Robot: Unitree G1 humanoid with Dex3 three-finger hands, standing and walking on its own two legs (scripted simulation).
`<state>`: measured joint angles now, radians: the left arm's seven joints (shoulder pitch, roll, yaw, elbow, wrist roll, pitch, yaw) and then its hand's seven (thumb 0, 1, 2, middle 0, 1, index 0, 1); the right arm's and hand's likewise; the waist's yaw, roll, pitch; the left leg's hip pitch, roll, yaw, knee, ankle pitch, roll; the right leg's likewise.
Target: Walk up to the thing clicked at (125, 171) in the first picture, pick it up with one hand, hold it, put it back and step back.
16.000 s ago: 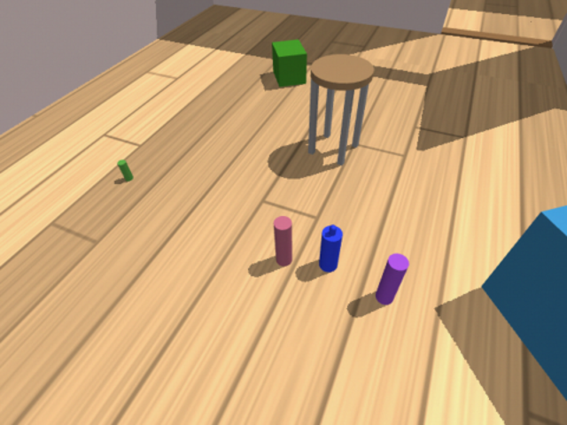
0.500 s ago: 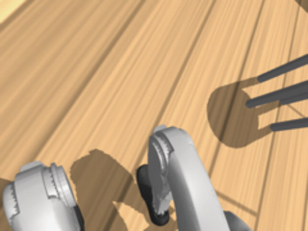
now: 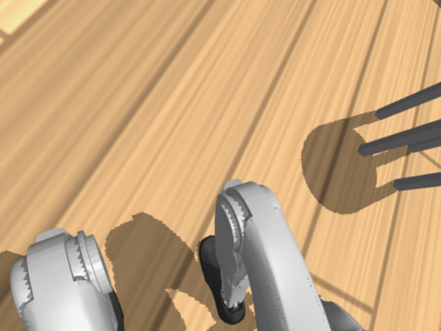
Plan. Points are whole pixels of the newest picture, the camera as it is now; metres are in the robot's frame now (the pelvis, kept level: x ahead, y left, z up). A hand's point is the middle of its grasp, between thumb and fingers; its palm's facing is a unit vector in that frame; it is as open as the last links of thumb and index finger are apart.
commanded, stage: settle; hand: left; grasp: from above
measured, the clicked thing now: out of the picture +0.45 +0.34 -0.24
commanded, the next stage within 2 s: lift in 0.84 s
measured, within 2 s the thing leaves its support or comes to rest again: leaves its support in 0.18 s
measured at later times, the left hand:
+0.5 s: hand out of the picture +0.44 +0.34 -0.14, palm faces -0.41 -0.10 -0.91, open 6.9 cm
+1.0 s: hand out of the picture +0.43 +0.34 -0.07, palm faces -0.44 -0.08 -0.90, open 6.8 cm
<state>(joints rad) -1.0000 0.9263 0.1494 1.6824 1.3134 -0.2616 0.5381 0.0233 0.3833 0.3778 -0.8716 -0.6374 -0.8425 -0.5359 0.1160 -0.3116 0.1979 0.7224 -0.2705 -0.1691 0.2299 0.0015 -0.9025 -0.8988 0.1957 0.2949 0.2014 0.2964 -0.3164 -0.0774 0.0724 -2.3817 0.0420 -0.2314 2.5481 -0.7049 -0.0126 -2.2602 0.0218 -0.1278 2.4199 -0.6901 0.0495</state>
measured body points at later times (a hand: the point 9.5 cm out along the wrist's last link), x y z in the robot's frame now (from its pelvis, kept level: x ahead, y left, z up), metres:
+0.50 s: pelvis +0.00 +0.00 +0.02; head +0.23 +0.08 +0.40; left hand +0.46 +0.34 -0.08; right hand +0.09 -0.26 -0.08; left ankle +0.06 +0.13 -0.26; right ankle +0.10 -0.12 -0.26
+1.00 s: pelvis -0.02 +0.00 +0.06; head +0.20 +0.08 +0.45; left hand +0.45 +0.34 -0.02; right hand +0.06 -0.27 -0.04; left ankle +0.06 +0.13 -0.26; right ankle +0.10 -0.12 -0.26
